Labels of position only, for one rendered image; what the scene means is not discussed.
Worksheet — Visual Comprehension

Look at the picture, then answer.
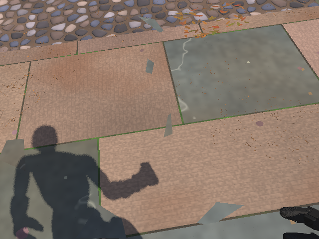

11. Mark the robot right hand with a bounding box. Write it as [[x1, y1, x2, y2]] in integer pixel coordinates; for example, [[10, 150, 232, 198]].
[[279, 206, 319, 239]]

